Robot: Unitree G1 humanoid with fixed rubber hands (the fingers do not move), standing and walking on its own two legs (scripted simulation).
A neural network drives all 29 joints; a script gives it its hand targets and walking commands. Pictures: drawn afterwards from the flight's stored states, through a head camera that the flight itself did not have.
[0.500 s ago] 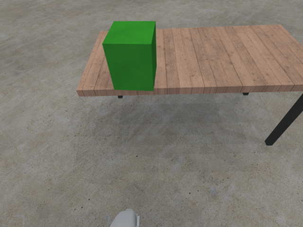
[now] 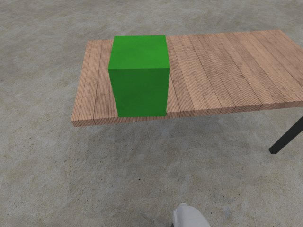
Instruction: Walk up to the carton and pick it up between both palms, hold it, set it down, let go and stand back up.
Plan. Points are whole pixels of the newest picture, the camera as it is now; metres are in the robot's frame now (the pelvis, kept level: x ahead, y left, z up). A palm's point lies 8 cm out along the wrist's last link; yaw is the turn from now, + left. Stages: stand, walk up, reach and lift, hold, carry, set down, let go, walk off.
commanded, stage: walk up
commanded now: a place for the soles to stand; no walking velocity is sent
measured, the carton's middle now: (141, 77) +0.65 +0.03 -0.01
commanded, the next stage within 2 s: none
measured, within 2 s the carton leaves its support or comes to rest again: neither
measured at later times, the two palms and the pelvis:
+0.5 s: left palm (49, 221) +0.17 +0.31 -0.13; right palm (208, 182) +0.27 -0.18 -0.14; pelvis +0.20 +0.07 -0.01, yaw -1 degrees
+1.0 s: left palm (46, 191) +0.26 +0.34 -0.13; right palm (206, 186) +0.25 -0.17 -0.14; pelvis +0.18 +0.09 -0.02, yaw -4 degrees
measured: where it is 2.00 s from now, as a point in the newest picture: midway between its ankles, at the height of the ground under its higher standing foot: outside the picture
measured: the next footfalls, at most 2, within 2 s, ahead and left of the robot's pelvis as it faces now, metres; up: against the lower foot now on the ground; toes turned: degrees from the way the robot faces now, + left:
right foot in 0.12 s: +0.21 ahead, -0.08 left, +0.00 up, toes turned -5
left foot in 0.52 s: +0.35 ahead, +0.23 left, +0.00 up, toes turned +4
